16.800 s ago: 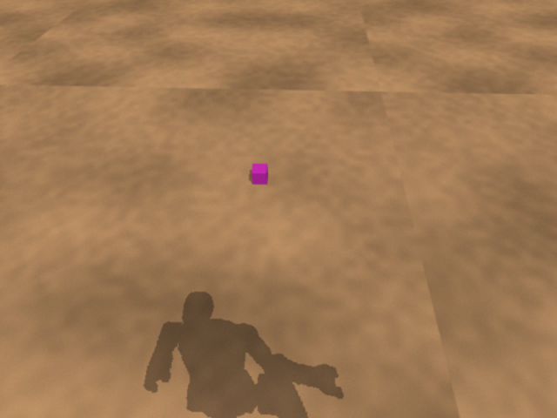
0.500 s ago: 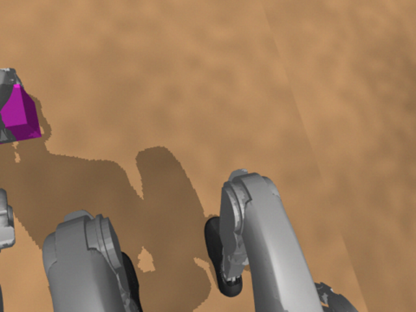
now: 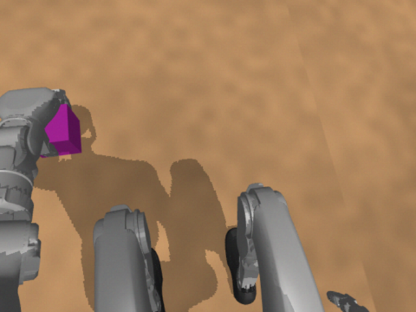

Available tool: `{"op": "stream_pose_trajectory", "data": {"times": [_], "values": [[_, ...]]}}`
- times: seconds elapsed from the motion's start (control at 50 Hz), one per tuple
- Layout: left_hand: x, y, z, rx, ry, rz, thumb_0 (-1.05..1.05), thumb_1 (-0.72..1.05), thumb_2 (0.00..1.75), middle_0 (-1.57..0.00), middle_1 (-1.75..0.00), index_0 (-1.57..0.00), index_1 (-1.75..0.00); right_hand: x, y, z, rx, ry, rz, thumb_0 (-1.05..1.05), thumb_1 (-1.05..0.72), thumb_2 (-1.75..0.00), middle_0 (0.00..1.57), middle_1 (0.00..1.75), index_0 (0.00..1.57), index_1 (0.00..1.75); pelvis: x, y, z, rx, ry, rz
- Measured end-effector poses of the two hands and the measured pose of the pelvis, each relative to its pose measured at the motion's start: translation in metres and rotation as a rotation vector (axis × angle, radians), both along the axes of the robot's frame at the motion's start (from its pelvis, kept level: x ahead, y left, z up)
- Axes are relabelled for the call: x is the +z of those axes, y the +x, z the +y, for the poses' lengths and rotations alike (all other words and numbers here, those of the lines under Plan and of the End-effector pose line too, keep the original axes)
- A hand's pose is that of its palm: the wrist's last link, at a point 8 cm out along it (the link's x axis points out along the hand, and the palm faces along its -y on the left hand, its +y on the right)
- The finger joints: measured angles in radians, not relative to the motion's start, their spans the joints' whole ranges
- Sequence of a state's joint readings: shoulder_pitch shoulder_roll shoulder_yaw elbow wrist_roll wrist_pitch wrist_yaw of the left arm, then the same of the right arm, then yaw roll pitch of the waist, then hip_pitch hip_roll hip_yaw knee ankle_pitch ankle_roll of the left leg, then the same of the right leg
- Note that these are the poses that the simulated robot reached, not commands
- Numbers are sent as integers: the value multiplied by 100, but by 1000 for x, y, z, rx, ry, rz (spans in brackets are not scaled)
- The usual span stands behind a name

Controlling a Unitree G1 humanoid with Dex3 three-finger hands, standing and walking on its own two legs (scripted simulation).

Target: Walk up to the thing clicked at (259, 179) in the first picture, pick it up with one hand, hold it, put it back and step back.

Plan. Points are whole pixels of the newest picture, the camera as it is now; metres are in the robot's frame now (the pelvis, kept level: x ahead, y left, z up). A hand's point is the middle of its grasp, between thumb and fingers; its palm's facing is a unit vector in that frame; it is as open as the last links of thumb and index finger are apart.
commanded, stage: lift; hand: left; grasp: from above
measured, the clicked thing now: (54, 131) +0.49 +0.28 -0.15
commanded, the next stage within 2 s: hold in 1.20 s
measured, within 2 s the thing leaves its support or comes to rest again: neither
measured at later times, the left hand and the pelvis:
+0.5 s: hand out of the picture +0.40 +0.27 +0.09, palm faces -0.42 -0.08 -0.90, open 10.7 cm; pelvis +0.01 +0.00 +0.16, yaw +3 degrees
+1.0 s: hand out of the picture +0.38 +0.24 +0.23, palm faces -0.42 -0.09 -0.90, open 10.6 cm; pelvis +0.05 +0.00 +0.31, yaw +4 degrees
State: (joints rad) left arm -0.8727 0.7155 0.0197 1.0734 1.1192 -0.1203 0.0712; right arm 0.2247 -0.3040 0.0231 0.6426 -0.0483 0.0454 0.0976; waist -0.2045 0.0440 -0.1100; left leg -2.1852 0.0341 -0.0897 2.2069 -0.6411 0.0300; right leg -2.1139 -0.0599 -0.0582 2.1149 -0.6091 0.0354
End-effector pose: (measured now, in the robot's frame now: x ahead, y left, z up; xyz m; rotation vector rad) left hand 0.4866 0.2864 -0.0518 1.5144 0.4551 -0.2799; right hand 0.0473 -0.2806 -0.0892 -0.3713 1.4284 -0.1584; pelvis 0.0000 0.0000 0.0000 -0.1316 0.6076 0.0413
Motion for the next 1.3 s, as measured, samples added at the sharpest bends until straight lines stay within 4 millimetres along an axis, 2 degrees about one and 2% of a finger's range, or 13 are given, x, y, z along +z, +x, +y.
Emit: {"op": "stream_pose_trajectory", "data": {"times": [0.18, 0.34, 0.54, 0.68, 0.82, 0.96, 1.12, 1.3], "values": [[58, -29, -2, -15, -13, -4, -1, -13, 62, -62, -67, -65, -64, 34, 44, 6, 15, 20, -126, 1, -91, -90, 20, 30, 20, 29, 45, 2, 1, 9, 17, -14], [126, -53, -6, -1, -20, -41, -1, -12, 62, -62, -67, -64, -64, 78, 74, 18, 9, 51, -220, 1, -91, -90, 20, 30, 20, 30, 97, 5, 0, 18, 35, -62], [217, -88, -16, 22, -31, -30, -1, -12, 62, -62, -67, -65, -64, 156, 83, 29, -27, 73, -287, 1, -91, -89, 20, 30, 20, 30, 179, 13, -1, 24, 64, -161], [265, -105, -25, 32, -29, -19, -1, -13, 62, -62, -67, -65, -64, 208, 82, 27, -51, 62, -327, 1, -91, -89, 20, 30, 20, 30, 230, 23, -3, 26, 83, -239], [300, -110, -33, 40, -18, -17, -1, -13, 62, -63, -67, -65, -63, 249, 83, 18, -70, 42, -353, 1, -91, -89, 20, 30, 20, 30, 269, 35, -4, 26, 96, -299], [329, -107, -41, 54, -16, -23, -1, -13, 62, -63, -67, -65, -63, 278, 88, 13, -83, 37, -355, 1, -91, -90, 20, 30, 20, 30, 299, 47, -4, 23, 109, -349], [356, -101, -43, 67, -20, -26, -1, -13, 62, -63, -66, -66, -63, 302, 101, 17, -85, 51, -357, 1, -91, -89, 20, 30, 20, 30, 324, 60, -3, 21, 118, -391], [379, -99, -39, 67, -20, -19, -1, -13, 62, -64, -66, -66, -62, 321, 121, 24, -82, 74, -377, 1, -90, -89, 20, 30, 20, 30, 344, 73, 1, 18, 124, -430]]}}
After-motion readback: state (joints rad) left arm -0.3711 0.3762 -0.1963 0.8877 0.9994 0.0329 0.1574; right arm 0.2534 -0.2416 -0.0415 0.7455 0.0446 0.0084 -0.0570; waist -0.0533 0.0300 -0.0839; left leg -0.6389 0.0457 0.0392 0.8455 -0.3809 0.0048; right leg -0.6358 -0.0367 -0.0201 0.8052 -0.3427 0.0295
